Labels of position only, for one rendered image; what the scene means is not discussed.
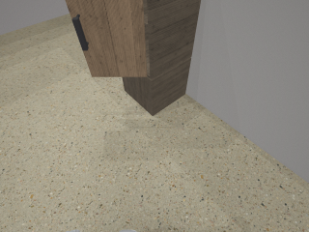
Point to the cupboard door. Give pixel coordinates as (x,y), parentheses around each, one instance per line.
(115,33)

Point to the handle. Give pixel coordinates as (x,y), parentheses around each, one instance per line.
(79,32)

